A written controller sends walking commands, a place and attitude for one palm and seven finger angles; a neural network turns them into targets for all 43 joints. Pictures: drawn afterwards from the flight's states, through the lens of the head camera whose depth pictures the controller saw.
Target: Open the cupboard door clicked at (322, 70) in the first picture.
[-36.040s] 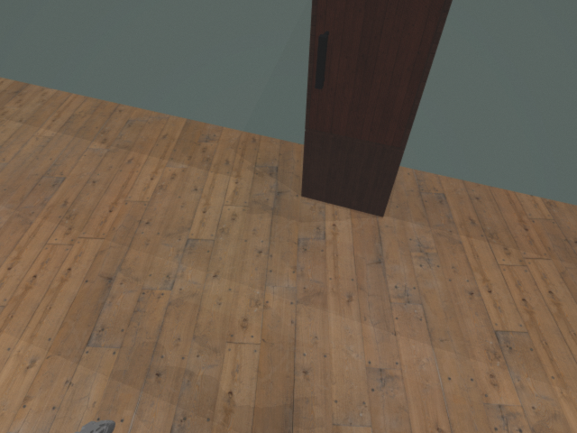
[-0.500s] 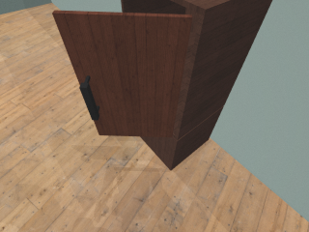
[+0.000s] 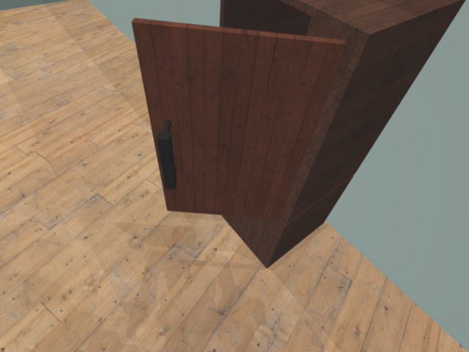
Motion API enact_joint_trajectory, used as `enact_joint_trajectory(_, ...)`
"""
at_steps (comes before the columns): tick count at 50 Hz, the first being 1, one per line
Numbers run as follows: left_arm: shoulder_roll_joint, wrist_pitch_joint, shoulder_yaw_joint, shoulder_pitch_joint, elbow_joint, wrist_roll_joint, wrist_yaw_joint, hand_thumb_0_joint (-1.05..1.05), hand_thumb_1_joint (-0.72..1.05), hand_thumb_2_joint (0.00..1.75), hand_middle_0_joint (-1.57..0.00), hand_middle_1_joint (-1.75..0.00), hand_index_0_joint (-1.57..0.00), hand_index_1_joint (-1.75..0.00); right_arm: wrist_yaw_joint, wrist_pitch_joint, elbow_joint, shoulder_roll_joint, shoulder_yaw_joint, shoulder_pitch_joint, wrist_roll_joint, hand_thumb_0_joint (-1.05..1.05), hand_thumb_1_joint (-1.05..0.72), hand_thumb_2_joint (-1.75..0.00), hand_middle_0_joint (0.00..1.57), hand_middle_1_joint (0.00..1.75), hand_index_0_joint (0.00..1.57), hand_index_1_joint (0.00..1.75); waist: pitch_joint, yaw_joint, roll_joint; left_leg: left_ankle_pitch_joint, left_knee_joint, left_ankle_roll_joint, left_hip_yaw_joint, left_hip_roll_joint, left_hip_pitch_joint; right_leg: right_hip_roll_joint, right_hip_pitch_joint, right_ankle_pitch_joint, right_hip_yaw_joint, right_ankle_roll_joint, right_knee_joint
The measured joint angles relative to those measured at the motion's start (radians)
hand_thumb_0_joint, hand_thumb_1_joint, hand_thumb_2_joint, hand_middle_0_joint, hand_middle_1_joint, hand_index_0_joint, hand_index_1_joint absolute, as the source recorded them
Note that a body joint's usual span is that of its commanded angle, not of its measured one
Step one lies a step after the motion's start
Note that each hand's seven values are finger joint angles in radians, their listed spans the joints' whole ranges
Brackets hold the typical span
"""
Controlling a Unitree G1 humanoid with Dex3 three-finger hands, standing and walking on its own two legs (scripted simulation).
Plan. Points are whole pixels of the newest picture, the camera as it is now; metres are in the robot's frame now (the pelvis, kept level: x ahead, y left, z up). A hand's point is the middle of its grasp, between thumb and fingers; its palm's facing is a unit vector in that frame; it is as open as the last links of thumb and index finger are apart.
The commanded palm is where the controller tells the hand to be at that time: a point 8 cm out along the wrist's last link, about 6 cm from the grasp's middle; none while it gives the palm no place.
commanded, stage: come to a stop and stand still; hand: left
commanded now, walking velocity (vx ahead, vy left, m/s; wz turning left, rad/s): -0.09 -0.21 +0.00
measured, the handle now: (169, 156) +0.54 +0.19 -0.04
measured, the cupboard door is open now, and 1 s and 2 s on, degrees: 49 49 49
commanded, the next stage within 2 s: look again from close up in 1.00 s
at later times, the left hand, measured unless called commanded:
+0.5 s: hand out of the picture +0.06 +0.14 -0.16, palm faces +0.00 -0.97 -0.23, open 7.3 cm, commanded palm none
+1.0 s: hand out of the picture +0.00 +0.13 -0.16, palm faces +0.00 -0.98 -0.19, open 7.3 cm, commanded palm none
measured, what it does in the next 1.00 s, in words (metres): steps on the spot: right foot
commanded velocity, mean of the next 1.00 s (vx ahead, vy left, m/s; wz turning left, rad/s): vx -0.01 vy -0.01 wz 0.00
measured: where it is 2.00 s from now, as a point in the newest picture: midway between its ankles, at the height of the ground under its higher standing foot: outside the picture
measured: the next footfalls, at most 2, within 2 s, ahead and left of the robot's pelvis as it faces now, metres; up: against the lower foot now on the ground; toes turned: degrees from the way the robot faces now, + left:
right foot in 0.20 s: +0.03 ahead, -0.11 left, +0.00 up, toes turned -3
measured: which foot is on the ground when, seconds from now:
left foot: down 0.00-1.00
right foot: up 0.00-0.18, down 0.20-1.00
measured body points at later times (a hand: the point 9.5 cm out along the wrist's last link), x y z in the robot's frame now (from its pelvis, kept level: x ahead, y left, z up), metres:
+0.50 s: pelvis -0.01 -0.03 +0.00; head -0.01 -0.05 +0.45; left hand +0.06 +0.19 -0.14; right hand +0.00 -0.26 -0.16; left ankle -0.02 +0.08 -0.73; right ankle -0.01 -0.10 -0.73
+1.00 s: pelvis +0.01 -0.04 +0.01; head +0.02 -0.05 +0.46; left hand +0.00 +0.18 -0.15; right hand +0.00 -0.26 -0.15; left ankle -0.02 +0.08 -0.73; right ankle -0.01 -0.10 -0.73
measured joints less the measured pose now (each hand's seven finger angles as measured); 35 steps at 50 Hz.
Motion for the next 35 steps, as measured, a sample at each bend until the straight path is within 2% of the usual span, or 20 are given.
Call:
enact_joint_trajectory(5, -0.025, 0.011, -0.004, -0.031, -0.023, -0.002, -0.016, 0.0, 0.92, 0.9, -0.2, -0.3, -0.2, -0.3, -0.011, 0.012, 0.023, -0.018, -0.007, 0.009, -0.004, 0.0, -0.94, -0.9, 0.2, 0.3, 0.2, 0.3, 0.01, -0.017, 0.031, 0.04, -0.071, 0.002, 0.009, 0.008, 0.031, 0.044, -0.001, 0.018, -0.03, -0.001, -0.068)
enact_joint_trajectory(7, -0.038, 0.01, -0.007, -0.045, -0.034, -0.003, -0.019, 0.0, 0.92, 0.9, -0.2, -0.3, -0.2, -0.3, -0.011, 0.018, 0.029, -0.03, -0.012, 0.014, -0.004, 0.0, -0.93, -0.9, 0.2, 0.3, 0.2, 0.3, 0.014, -0.025, 0.046, 0.045, -0.073, -0.004, 0.01, 0.013, 0.028, 0.052, 0.021, 0.045, -0.036, -0.007, -0.143)
enact_joint_trajectory(9, -0.05, 0.001, -0.01, -0.054, -0.044, -0.003, -0.019, 0.0, 0.91, 0.9, -0.2, -0.3, -0.2, -0.3, -0.011, 0.024, 0.035, -0.042, -0.018, 0.025, -0.001, 0.0, -0.93, -0.9, 0.2, 0.3, 0.2, 0.3, 0.016, -0.031, 0.059, 0.039, -0.054, -0.013, 0.008, 0.015, 0.016, 0.055, 0.068, 0.124, -0.039, -0.011, -0.264)
enact_joint_trajectory(10, -0.053, -0.007, -0.012, -0.055, -0.051, -0.001, -0.018, 0.0, 0.91, 0.9, -0.2, -0.3, -0.2, -0.3, -0.01, 0.026, 0.039, -0.045, -0.021, 0.033, 0.002, 0.0, -0.92, -0.9, 0.2, 0.3, 0.2, 0.3, 0.014, -0.031, 0.059, 0.03, -0.033, -0.019, 0.009, 0.013, 0.005, 0.052, 0.098, 0.177, -0.034, -0.016, -0.337)
enact_joint_trajectory(11, -0.065, -0.015, -0.017, -0.059, -0.051, 0.001, -0.007, 0.0, 0.91, 0.9, -0.2, -0.3, -0.2, -0.3, -0.008, 0.03, 0.044, -0.056, -0.024, 0.032, 0.011, 0.0, -0.92, -0.9, 0.2, 0.3, 0.2, 0.3, 0.019, -0.025, 0.08, 0.015, -0.001, -0.021, 0.007, 0.03, -0.007, 0.068, 0.102, 0.199, -0.035, -0.032, -0.35)
enact_joint_trajectory(13, -0.087, -0.022, -0.036, -0.053, -0.058, 0.003, 0.005, 0.0, 0.91, 0.9, -0.2, -0.3, -0.2, -0.3, 0.001, 0.049, 0.036, -0.076, -0.031, 0.037, 0.016, 0.0, -0.92, -0.9, 0.2, 0.3, 0.2, 0.3, 0.017, -0.035, 0.124, -0.067, 0.117, -0.009, -0.023, 0.042, -0.052, 0.096, 0.101, 0.199, -0.051, -0.062, -0.35)
enact_joint_trajectory(15, -0.103, -0.031, -0.045, -0.041, -0.065, 0.006, 0.013, 0.0, 0.92, 0.9, -0.2, -0.3, -0.2, -0.3, 0.011, 0.058, 0.021, -0.087, -0.035, 0.052, 0.012, 0.01, -0.92, -0.9, 0.2, 0.3, 0.2, 0.29, 0.006, -0.048, 0.148, -0.095, 0.229, 0.005, -0.033, 0.035, -0.082, 0.108, 0.111, 0.198, -0.064, -0.078, -0.363)
enact_joint_trajectory(17, -0.107, -0.037, -0.046, -0.034, -0.07, 0.009, 0.018, 0.0, 0.92, 0.9, -0.2, -0.3, -0.2, -0.3, 0.014, 0.059, 0.007, -0.085, -0.033, 0.067, 0.012, 0.01, -0.92, -0.9, 0.2, 0.3, 0.2, 0.29, -0.006, -0.053, 0.152, -0.123, 0.257, 0.013, -0.022, 0.02, -0.075, 0.111, 0.12, 0.2, -0.069, -0.085, -0.374)
enact_joint_trajectory(20, -0.101, -0.042, -0.05, -0.03, -0.071, 0.005, 0.017, 0.0, 0.92, 0.89, -0.2, -0.3, -0.2, -0.3, 0.012, 0.045, -0.003, -0.066, -0.022, 0.084, 0.015, 0.01, -0.92, -0.9, 0.2, 0.29, 0.2, 0.29, -0.022, -0.054, 0.145, -0.095, 0.111, 0.017, 0.0, -0.001, 0.002, 0.112, 0.126, 0.197, -0.072, -0.088, -0.373)
enact_joint_trajectory(22, -0.095, -0.044, -0.052, -0.037, -0.062, -0.003, 0.015, 0.0, 0.92, 0.89, -0.2, -0.3, -0.2, -0.3, 0.01, 0.031, 0.005, -0.049, -0.011, 0.088, 0.014, 0.01, -0.92, -0.9, 0.2, 0.29, 0.2, 0.29, -0.029, -0.055, 0.14, -0.058, 0.019, 0.035, -0.002, -0.007, 0.044, 0.114, 0.124, 0.188, -0.08, -0.085, -0.36)
enact_joint_trajectory(24, -0.09, -0.043, -0.053, -0.043, -0.049, -0.007, 0.016, 0.0, 0.92, 0.89, -0.2, -0.3, -0.2, -0.3, 0.004, 0.026, 0.023, -0.03, 0.001, 0.087, 0.008, 0.01, -0.92, -0.9, 0.2, 0.29, 0.2, 0.29, -0.032, -0.046, 0.117, -0.042, -0.007, 0.031, 0.009, -0.016, 0.062, 0.106, 0.137, 0.197, -0.07, -0.083, -0.378)
enact_joint_trajectory(28, -0.091, -0.051, -0.06, -0.036, -0.029, -0.012, 0.014, 0.0, 0.92, 0.89, -0.2, -0.3, -0.2, -0.3, 0.003, 0.015, 0.052, -0.029, 0.016, 0.093, 0.011, 0.02, -0.94, -0.9, 0.2, 0.3, 0.2, 0.29, -0.039, -0.033, 0.107, -0.004, -0.079, 0.022, 0.02, -0.024, 0.094, 0.102, 0.158, 0.224, -0.057, -0.084, -0.43)
enact_joint_trajectory(35, -0.076, -0.061, -0.069, -0.009, 0.022, -0.013, 0.012, 0.0, 0.92, 0.9, -0.2, -0.3, -0.2, -0.3, 0.006, 0.008, 0.096, -0.022, 0.031, 0.089, 0.014, 0.01, -0.93, -0.9, 0.2, 0.3, 0.2, 0.29, -0.028, -0.03, 0.095, 0.022, -0.138, 0.013, 0.022, -0.022, 0.126, 0.108, 0.184, 0.245, -0.055, -0.091, -0.48)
